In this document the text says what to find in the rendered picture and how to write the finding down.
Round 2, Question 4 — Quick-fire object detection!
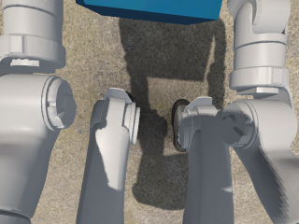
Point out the right robot upper arm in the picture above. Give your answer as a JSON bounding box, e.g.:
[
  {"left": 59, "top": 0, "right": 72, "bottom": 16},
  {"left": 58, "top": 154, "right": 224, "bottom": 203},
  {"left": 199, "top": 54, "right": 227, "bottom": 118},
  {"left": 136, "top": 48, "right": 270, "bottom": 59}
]
[{"left": 218, "top": 98, "right": 299, "bottom": 224}]

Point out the left robot upper arm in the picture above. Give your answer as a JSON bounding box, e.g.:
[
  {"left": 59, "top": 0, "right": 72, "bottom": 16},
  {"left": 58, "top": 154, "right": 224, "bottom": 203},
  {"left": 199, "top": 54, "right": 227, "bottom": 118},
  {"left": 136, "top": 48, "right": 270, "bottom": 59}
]
[{"left": 0, "top": 74, "right": 77, "bottom": 224}]

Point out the robot left foot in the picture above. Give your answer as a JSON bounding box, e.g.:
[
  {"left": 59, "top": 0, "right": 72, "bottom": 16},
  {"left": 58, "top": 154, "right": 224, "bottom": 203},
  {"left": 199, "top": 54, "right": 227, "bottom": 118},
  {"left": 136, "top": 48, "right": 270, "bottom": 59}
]
[{"left": 127, "top": 91, "right": 134, "bottom": 102}]

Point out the robot left forearm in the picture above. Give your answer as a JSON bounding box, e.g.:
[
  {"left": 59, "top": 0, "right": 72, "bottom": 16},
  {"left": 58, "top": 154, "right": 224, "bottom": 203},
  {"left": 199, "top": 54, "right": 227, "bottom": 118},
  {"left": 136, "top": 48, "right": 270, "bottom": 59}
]
[{"left": 0, "top": 0, "right": 66, "bottom": 76}]

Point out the robot right shin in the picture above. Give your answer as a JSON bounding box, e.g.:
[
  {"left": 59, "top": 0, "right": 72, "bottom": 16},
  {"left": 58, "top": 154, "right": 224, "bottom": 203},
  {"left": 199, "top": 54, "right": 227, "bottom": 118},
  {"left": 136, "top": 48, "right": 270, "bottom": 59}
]
[{"left": 178, "top": 96, "right": 223, "bottom": 149}]

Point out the robot right forearm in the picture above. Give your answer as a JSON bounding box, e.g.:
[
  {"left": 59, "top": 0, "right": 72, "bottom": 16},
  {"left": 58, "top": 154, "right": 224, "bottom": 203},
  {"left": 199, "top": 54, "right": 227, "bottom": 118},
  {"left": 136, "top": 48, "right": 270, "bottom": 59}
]
[{"left": 226, "top": 0, "right": 298, "bottom": 128}]

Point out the carton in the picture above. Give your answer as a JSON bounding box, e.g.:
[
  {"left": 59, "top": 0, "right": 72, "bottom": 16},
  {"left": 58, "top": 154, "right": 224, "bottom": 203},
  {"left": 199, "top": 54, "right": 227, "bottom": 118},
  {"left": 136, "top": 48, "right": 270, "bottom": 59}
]
[{"left": 76, "top": 0, "right": 222, "bottom": 25}]

